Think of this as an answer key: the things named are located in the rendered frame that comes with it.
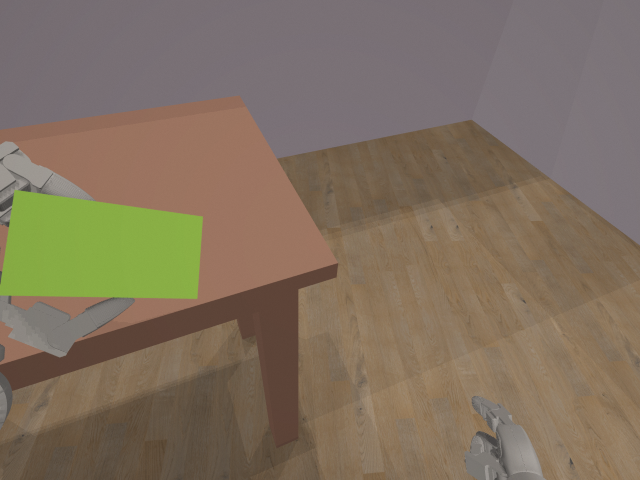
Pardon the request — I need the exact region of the sponge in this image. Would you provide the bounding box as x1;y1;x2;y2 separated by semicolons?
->
0;190;203;299

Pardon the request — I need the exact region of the robot left hand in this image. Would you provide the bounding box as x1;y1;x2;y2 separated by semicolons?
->
0;141;135;357

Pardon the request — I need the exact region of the robot right hand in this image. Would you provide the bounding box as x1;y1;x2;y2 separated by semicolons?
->
464;396;543;480

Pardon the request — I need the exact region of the table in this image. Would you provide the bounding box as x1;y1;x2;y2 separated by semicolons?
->
0;96;338;448

